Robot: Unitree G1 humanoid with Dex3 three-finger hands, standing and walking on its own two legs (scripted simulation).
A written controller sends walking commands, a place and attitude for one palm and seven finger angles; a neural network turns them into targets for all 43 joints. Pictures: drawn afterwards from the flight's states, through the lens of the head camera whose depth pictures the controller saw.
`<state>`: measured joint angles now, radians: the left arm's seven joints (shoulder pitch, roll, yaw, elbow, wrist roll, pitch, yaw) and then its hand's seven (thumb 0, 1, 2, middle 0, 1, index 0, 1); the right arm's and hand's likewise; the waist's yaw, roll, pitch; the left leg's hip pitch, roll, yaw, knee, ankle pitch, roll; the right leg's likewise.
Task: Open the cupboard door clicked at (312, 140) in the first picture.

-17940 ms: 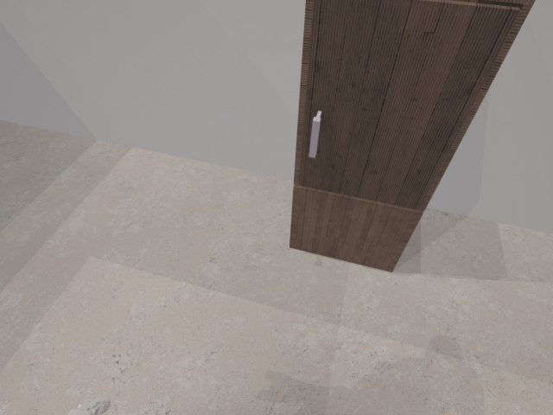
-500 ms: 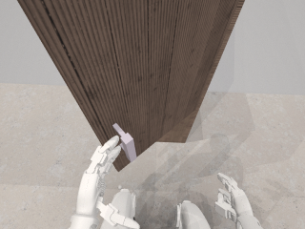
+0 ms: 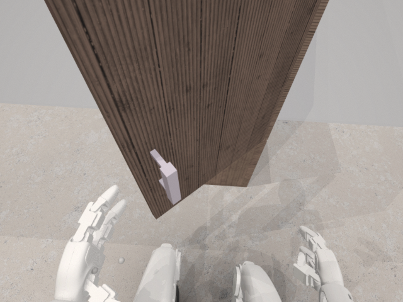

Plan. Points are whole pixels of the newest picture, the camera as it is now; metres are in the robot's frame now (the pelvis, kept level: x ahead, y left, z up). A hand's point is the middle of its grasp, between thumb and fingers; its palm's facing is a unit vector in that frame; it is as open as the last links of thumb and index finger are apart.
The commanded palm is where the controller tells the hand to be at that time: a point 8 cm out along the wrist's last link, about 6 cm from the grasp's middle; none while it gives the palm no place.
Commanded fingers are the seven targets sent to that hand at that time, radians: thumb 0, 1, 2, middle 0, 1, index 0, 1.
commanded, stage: draw the hand back to the body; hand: left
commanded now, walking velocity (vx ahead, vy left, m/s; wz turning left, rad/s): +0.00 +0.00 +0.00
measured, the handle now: (165, 178) +0.33 +0.10 +0.06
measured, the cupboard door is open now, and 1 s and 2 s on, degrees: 42 42 42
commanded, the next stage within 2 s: step back with the hand held close in 1.58 s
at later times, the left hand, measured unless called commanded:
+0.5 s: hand (58, 252) +0.18 +0.19 +0.16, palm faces +0.03 -1.00 -0.06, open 16.2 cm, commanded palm +0.15 +0.25 +0.17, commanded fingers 0.00 -0.29 0.39 -0.16 -0.30 -0.16 -0.30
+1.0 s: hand out of the picture +0.22 +0.26 +0.26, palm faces +0.35 -0.84 -0.41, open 11.5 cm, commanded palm +0.18 +0.30 +0.30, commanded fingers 0.00 0.58 0.76 -0.19 -0.30 -0.19 -0.30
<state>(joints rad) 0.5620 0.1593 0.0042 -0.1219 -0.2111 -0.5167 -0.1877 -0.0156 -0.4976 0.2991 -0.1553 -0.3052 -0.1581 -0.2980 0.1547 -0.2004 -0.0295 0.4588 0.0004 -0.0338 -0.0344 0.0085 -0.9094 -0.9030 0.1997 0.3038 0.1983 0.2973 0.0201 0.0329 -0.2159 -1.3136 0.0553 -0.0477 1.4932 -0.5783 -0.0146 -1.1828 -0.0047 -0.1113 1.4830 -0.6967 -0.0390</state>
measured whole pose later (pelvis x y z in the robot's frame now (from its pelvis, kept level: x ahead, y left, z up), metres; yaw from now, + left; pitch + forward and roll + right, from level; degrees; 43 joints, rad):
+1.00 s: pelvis +0.05 +0.02 +0.15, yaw +1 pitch +1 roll -1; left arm 0.61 0.34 0.19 -0.43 -0.06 0.01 0.15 0.00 0.25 0.62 -0.19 -0.31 -0.19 -0.30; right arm 0.25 -0.23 0.06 0.51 0.03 -0.07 -0.11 0.01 -0.91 -0.90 0.20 0.30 0.20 0.30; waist 0.05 0.07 -0.08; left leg -0.35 0.01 0.03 0.67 -0.34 0.02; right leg -0.24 -0.02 -0.06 0.62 -0.40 0.01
